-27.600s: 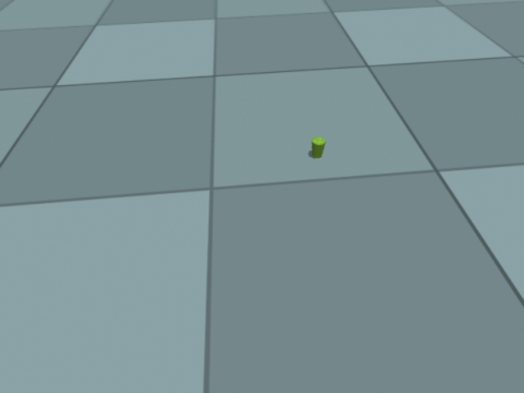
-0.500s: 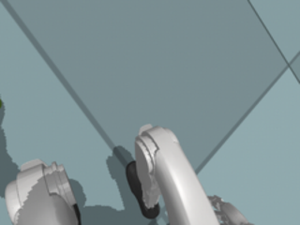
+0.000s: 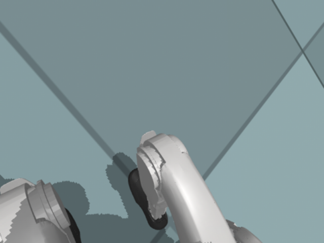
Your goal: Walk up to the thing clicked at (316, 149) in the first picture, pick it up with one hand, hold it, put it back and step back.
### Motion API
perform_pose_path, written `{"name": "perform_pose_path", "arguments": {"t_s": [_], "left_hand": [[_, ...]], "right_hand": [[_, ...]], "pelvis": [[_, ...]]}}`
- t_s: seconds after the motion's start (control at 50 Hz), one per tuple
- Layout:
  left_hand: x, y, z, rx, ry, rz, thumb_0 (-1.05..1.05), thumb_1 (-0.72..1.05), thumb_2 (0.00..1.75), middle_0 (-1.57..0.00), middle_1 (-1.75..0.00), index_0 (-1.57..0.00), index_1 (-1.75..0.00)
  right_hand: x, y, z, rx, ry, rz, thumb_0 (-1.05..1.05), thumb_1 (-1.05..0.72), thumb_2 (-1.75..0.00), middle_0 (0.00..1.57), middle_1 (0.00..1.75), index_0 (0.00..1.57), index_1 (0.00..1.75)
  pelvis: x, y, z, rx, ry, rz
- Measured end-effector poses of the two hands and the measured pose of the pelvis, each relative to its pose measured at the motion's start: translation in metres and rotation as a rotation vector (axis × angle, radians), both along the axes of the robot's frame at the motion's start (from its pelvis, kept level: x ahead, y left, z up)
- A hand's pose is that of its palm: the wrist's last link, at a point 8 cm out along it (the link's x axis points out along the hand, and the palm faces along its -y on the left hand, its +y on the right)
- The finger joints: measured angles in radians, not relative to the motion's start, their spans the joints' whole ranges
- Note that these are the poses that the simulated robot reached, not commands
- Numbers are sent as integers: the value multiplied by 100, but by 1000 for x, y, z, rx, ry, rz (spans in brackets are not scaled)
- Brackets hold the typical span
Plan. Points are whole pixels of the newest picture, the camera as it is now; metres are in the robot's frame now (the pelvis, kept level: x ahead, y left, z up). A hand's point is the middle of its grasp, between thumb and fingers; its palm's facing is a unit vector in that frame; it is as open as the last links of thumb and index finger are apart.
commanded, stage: rest palm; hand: left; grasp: from above
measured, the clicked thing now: out of the picture +0.48 +0.32 -0.26
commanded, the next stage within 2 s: close in 0.02 s
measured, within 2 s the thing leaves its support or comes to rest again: leaves its support in 2.00 s
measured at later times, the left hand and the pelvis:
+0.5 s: hand out of the picture +0.47 +0.32 -0.22, palm faces -0.40 -0.15 -0.90, open 12.0 cm; pelvis +0.00 +0.00 +0.00, yaw +0 degrees
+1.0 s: hand out of the picture +0.47 +0.32 -0.22, palm faces -0.42 -0.14 -0.90, open 10.9 cm; pelvis -0.01 +0.01 +0.00, yaw -1 degrees
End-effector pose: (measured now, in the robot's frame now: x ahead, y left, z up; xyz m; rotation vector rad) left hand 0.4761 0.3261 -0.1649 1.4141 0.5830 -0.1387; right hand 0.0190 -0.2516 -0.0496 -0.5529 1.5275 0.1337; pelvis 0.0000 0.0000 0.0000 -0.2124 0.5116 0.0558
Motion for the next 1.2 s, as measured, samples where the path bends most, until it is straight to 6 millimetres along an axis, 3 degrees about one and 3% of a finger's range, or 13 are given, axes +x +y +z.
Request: {"name": "perform_pose_path", "arguments": {"t_s": [0.18,0.34,0.8,1.2], "left_hand": [[-3,-3,1,11,-33,-56,0,-51,109,-11,-103,-9,-105],[-4,-5,-4,33,-23,-28,0,-34,103,-20,-104,-20,-104],[-3,-2,1,15,-9,-3,-1,-15,88,-36,-101,-35,-99],[-3,-2,5,40,-27,-22,0,-9,83,-55,-94,-45,-91]], "right_hand": [[16,0,7,-16,-47,52,0,-90,-90,20,30,20,30],[26,7,5,15,-93,78,0,-90,-90,20,30,20,30],[-2,10,6,33,-38,42,0,-90,-90,20,30,20,30],[11,15,8,39,-94,89,0,-90,-90,20,30,20,30]], "pelvis": [[-1,3,0,-14,-7,0],[-1,5,0,-17,-5,-4],[-6,3,1,-15,-33,-10],[-7,5,2,-21,-32,-11]]}}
